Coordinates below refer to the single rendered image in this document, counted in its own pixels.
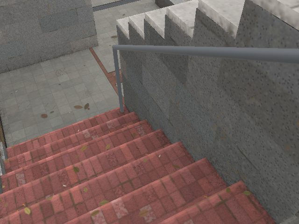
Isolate stairs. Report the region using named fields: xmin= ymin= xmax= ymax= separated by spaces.
xmin=0 ymin=105 xmax=277 ymax=224

